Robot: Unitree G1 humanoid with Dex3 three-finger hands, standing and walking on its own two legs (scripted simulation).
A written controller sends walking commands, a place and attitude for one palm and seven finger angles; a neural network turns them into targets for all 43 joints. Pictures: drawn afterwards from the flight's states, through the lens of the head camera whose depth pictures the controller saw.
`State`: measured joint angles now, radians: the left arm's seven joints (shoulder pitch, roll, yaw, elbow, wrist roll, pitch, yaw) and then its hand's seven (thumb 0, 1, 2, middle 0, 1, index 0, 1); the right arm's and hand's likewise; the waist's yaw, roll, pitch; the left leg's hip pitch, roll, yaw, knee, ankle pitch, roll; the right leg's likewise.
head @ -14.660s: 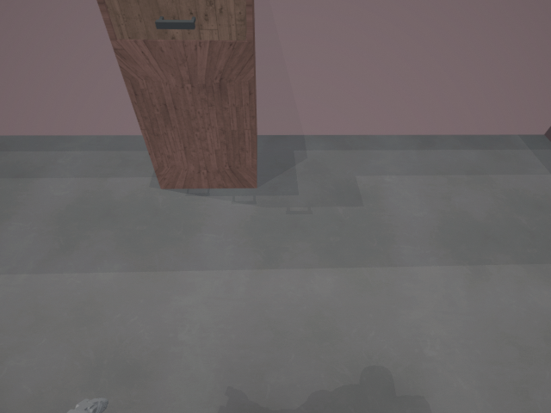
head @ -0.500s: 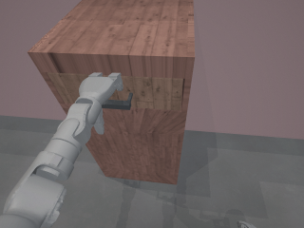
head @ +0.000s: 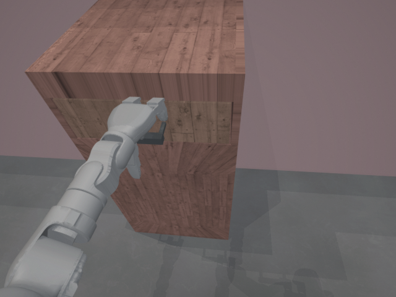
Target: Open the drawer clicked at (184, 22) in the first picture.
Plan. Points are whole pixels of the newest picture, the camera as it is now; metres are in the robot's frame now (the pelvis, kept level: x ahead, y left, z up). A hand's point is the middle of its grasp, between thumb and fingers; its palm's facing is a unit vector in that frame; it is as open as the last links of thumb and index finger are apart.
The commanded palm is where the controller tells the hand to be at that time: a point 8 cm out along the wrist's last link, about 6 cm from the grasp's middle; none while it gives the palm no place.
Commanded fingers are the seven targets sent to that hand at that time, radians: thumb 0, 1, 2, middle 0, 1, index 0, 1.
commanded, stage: move the hooked fingers above the handle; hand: left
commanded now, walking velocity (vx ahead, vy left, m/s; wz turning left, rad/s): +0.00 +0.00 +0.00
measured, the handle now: (141, 131) +0.49 +0.17 +0.05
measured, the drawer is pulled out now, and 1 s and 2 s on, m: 0.00 0.00 0.00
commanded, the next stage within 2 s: lower the fingers behind the handle in 1.50 s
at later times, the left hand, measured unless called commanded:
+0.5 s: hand (136, 134) +0.43 +0.16 +0.10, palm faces +0.01 -0.06 -1.00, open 13.8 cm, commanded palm +0.41 +0.18 +0.17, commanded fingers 0.00 -0.50 0.30 -0.30 -1.20 -0.30 -1.20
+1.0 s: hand (123, 126) +0.44 +0.18 +0.12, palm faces +0.09 -0.03 -1.00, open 13.8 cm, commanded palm +0.41 +0.18 +0.17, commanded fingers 0.00 -0.50 0.30 -0.30 -1.20 -0.30 -1.20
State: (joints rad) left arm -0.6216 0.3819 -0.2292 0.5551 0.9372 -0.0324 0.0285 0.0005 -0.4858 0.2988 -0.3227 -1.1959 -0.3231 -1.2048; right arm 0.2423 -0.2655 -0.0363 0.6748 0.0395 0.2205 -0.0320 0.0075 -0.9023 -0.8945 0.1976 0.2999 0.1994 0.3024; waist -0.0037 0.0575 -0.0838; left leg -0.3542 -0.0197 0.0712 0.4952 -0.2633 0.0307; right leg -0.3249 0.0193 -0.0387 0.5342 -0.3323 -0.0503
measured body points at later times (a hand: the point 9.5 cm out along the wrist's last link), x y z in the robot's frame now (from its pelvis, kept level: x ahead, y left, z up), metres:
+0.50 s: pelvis +0.00 +0.00 +0.00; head +0.03 -0.02 +0.45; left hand +0.42 +0.16 +0.15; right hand +0.12 -0.25 -0.14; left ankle -0.01 +0.10 -0.73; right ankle -0.04 -0.08 -0.73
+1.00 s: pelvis -0.01 +0.01 +0.00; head +0.02 -0.02 +0.45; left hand +0.43 +0.18 +0.17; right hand +0.11 -0.24 -0.14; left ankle -0.01 +0.10 -0.73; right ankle -0.04 -0.08 -0.73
